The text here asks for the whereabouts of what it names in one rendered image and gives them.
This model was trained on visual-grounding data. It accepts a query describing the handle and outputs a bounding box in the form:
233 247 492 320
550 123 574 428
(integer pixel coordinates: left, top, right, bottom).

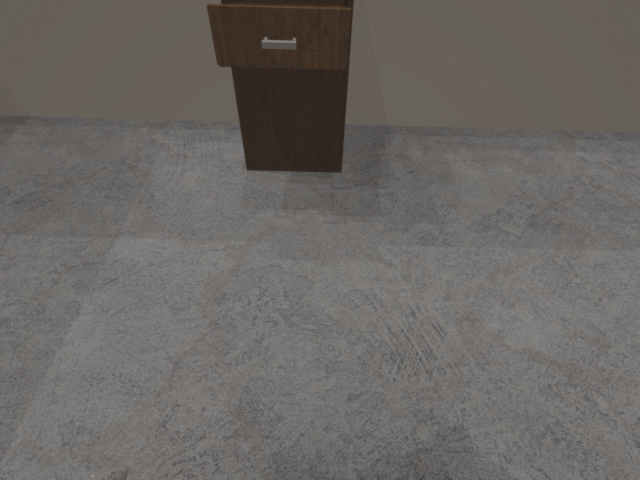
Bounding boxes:
261 37 296 50

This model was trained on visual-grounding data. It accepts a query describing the drawer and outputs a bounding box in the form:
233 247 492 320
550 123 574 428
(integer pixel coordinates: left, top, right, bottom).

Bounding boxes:
207 2 351 70

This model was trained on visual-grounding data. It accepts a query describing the cabinet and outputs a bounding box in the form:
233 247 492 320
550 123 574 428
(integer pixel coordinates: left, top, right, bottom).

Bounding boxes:
221 0 354 173

